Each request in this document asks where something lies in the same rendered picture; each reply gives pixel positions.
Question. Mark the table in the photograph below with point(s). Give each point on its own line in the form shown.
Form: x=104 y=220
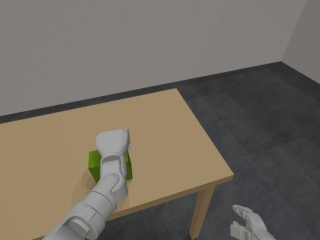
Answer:
x=44 y=162

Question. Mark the left robot hand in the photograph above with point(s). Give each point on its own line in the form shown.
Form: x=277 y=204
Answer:
x=113 y=141

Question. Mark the robot left forearm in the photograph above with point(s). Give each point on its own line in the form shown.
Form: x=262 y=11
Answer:
x=88 y=218

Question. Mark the sponge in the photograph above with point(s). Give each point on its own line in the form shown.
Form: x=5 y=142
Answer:
x=94 y=163

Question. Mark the left robot upper arm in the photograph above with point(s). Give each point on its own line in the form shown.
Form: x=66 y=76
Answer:
x=66 y=233

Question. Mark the robot right forearm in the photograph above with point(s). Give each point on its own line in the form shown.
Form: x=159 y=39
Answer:
x=261 y=234

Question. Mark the right robot hand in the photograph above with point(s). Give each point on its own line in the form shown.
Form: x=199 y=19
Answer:
x=253 y=222

